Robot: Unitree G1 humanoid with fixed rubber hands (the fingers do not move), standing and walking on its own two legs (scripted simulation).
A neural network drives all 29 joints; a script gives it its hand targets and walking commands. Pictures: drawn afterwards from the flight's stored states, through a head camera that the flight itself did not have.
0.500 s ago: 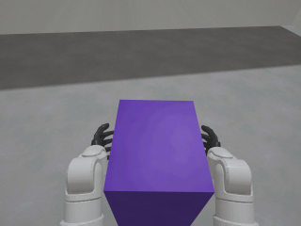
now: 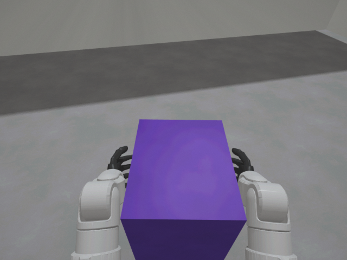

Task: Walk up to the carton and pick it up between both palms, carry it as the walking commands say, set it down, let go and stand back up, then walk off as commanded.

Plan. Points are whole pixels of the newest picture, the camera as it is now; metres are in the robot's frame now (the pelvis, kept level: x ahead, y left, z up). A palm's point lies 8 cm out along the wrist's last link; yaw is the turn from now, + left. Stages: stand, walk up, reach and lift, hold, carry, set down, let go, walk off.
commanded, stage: carry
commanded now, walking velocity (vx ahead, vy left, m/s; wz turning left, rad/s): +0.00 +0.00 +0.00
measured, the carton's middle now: (179, 198) +0.27 +0.00 +0.02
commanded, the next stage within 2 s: none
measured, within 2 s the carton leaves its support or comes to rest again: neither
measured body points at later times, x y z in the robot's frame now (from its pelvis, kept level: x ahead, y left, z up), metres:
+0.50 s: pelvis -0.01 +0.02 +0.00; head -0.03 +0.02 +0.45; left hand +0.28 +0.16 +0.08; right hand +0.28 -0.12 +0.08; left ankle +0.07 +0.15 -0.73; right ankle +0.01 -0.10 -0.73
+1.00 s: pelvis +0.09 +0.07 +0.01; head +0.07 +0.08 +0.46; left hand +0.38 +0.21 +0.09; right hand +0.38 -0.07 +0.10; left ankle +0.05 +0.15 -0.73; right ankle +0.07 -0.04 -0.73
